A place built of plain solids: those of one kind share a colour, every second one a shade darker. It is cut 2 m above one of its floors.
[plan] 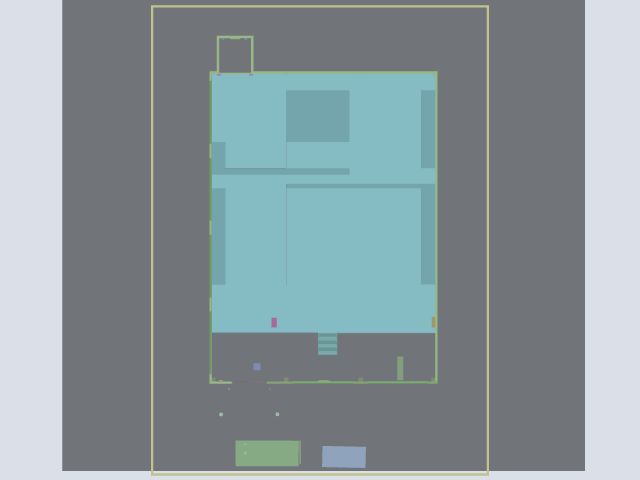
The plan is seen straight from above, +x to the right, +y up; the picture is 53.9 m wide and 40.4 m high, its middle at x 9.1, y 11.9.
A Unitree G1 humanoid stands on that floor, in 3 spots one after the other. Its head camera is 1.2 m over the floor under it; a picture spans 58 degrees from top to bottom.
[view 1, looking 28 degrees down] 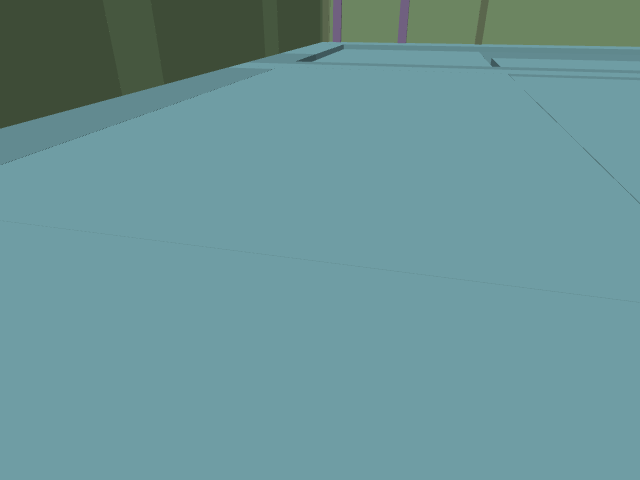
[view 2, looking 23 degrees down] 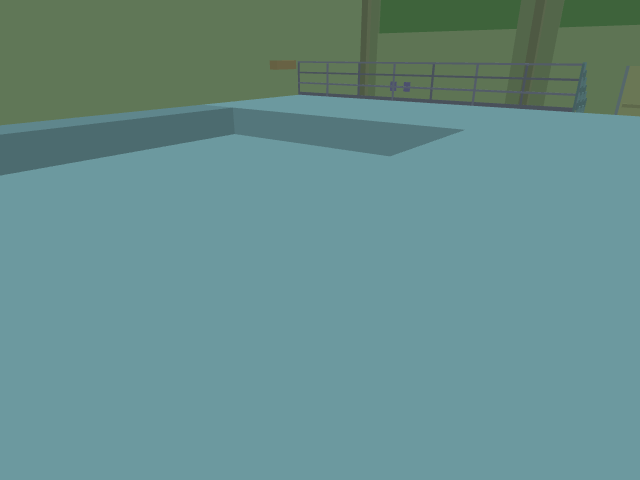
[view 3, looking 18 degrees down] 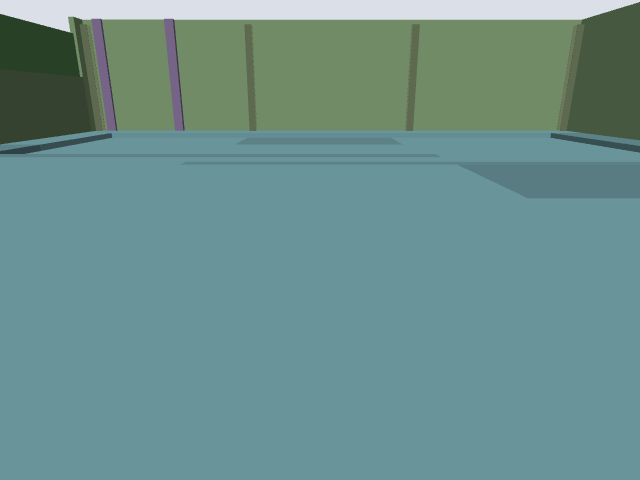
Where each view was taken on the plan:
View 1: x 4.75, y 6.20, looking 104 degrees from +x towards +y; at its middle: raised_floor_bank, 2.56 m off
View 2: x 8.95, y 15.95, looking -53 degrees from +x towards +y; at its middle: raised_floor_bank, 3.07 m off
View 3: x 8.95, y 7.85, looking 90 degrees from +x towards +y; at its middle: raised_floor_bank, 3.88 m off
